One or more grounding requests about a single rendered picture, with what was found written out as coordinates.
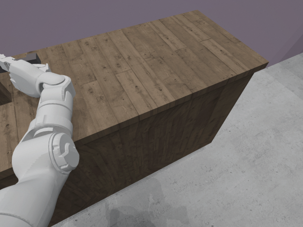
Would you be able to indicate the tap lever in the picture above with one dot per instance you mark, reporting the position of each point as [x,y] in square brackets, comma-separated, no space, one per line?
[31,58]

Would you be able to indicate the left robot forearm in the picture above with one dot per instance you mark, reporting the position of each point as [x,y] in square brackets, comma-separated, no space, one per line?
[55,106]

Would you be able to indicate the counter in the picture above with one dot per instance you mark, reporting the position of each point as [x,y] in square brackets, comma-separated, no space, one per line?
[146,96]

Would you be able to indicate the left robot upper arm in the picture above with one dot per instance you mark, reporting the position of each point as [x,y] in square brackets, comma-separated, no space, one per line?
[42,166]

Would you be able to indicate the robot left hand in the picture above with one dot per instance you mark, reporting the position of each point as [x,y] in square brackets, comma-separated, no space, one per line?
[23,74]

